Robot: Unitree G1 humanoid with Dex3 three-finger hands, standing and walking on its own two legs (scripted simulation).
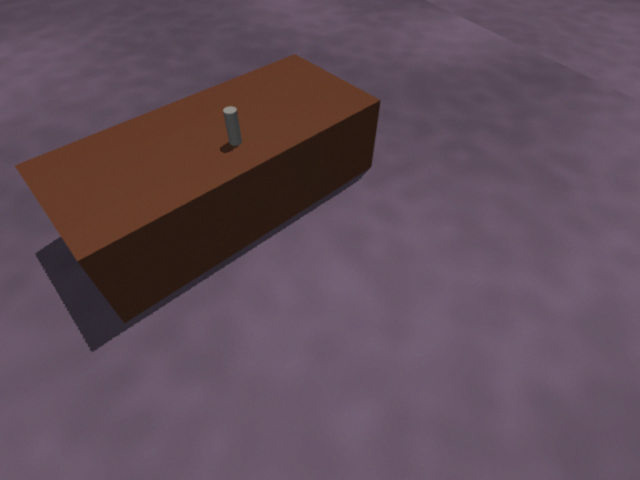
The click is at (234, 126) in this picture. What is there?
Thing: slim round
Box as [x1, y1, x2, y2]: [223, 106, 241, 145]
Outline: 229,106 223,109 229,142 232,145 237,145 241,142 236,109 232,106
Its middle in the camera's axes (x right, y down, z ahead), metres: -0.31 -0.41 +1.42
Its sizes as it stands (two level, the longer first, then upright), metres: 0.047 0.047 0.133
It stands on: a support 0.36 m high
